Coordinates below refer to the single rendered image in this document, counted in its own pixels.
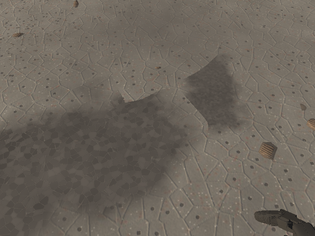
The right robot hand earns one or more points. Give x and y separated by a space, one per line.
285 220

